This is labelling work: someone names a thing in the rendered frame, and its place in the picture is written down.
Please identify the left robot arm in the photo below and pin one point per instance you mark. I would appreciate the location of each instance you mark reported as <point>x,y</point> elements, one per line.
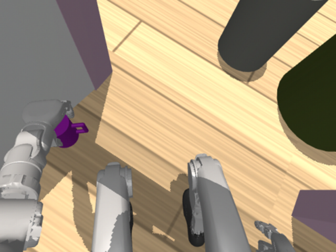
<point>20,212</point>

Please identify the left robot hand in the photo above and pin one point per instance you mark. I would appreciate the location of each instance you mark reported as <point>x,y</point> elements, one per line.
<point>50,112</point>

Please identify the right robot foot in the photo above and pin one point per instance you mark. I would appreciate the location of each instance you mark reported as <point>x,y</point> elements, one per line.
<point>194,239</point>

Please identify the right robot hand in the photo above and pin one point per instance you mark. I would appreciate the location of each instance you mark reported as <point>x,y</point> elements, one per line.
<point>280,242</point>

